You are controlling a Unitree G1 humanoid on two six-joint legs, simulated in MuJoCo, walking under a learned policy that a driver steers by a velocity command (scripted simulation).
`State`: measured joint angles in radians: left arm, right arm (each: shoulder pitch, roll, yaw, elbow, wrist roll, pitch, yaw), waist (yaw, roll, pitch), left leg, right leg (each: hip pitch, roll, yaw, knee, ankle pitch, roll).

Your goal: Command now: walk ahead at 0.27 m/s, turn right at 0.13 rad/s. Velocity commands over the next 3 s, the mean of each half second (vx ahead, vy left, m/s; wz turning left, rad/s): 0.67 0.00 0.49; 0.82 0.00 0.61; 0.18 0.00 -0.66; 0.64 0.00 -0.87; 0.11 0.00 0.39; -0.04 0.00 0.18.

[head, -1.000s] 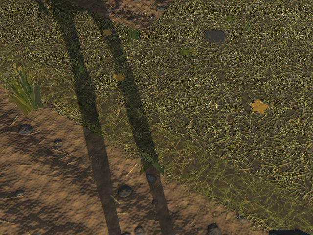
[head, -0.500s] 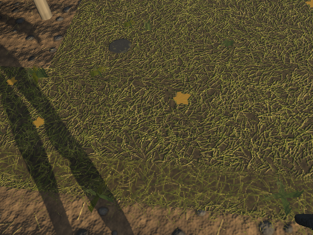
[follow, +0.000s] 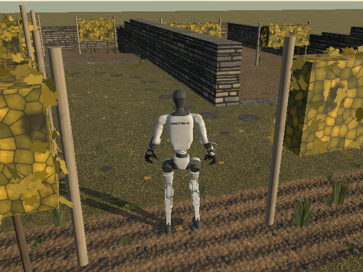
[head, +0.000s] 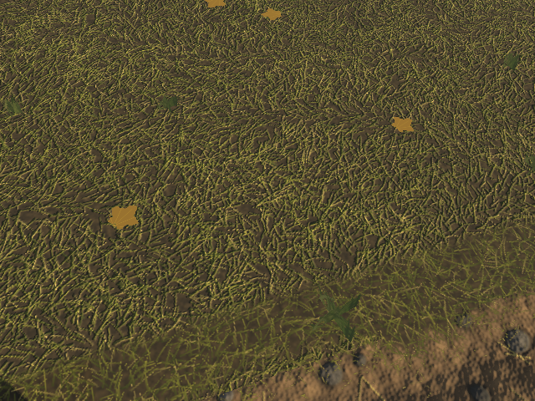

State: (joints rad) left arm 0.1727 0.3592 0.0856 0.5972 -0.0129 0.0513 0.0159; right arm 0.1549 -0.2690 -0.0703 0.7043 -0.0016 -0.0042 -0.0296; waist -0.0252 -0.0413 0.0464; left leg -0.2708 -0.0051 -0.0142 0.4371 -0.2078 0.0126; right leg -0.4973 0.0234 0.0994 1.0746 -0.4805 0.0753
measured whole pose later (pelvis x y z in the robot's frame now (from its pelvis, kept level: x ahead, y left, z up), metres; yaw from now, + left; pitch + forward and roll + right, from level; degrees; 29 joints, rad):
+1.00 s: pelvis +0.59 +0.25 -0.03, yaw +39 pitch +2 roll +0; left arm 0.03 0.27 -0.01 0.63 -0.01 -0.14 -0.04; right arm 0.47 -0.29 -0.03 0.85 -0.01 -0.06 -0.03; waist -0.09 -0.03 0.06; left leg 0.18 -0.16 -0.14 0.39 -0.46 0.12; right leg -0.60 0.04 -0.06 0.44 0.27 -0.04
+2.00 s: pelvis +0.95 +0.36 -0.01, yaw -13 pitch +3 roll +1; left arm 0.14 0.33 0.05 0.58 0.04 0.04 -0.11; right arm 0.45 -0.35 -0.08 0.81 -0.05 -0.07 -0.01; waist -0.09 0.01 -0.08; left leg 0.09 0.14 0.26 0.27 -0.37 -0.13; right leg -0.56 -0.08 -0.05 0.76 -0.31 -0.07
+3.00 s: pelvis +1.16 +0.15 +0.00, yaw +8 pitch +0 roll +1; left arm 0.30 0.21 0.03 0.86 0.02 -0.03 0.02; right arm 0.19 -0.28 -0.08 0.71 0.00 0.04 -0.03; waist 0.03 0.05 0.01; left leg -0.41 -0.03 -0.13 0.81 -0.36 -0.06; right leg -0.20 0.02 -0.02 0.50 -0.30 -0.04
